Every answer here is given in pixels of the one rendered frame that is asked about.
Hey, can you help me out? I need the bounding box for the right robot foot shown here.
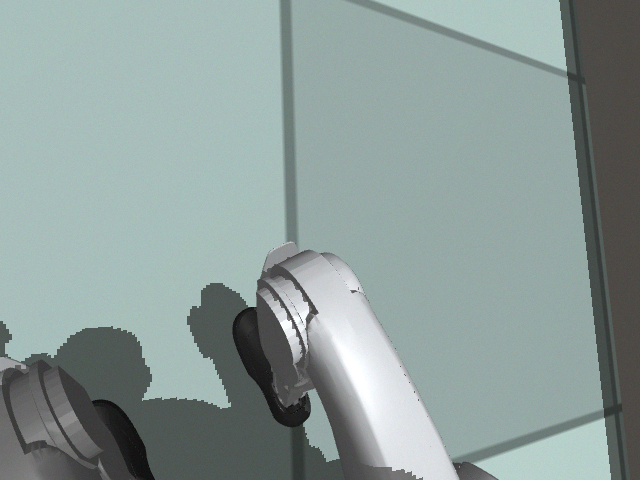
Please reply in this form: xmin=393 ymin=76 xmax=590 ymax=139
xmin=232 ymin=307 xmax=311 ymax=427

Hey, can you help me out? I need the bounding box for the left robot foot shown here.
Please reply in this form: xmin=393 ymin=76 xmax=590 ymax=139
xmin=92 ymin=400 xmax=155 ymax=480

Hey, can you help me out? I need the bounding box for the right robot hand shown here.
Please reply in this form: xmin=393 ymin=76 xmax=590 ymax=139
xmin=452 ymin=462 xmax=499 ymax=480

